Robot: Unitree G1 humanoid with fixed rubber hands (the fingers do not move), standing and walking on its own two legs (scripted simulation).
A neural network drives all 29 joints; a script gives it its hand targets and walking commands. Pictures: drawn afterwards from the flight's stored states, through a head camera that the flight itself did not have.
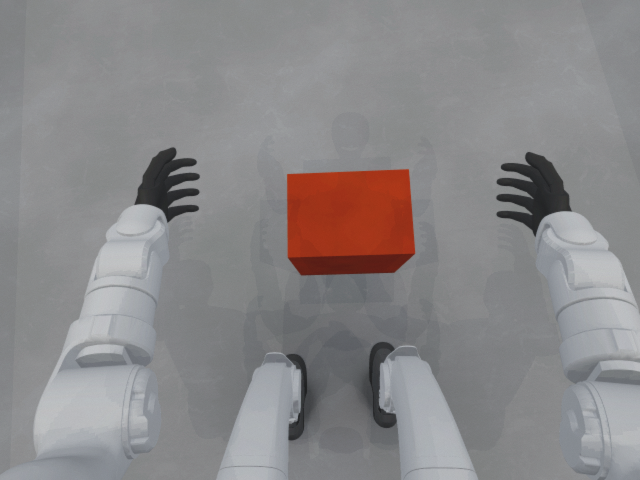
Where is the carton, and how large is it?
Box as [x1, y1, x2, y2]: [287, 169, 414, 274]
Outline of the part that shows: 408,169 287,174 288,258 301,274 393,272 414,253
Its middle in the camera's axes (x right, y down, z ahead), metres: +0.07 -0.03 +0.93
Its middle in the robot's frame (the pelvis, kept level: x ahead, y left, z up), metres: +0.51 -0.02 -0.54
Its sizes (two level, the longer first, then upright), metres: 0.254 0.178 0.295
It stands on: the floor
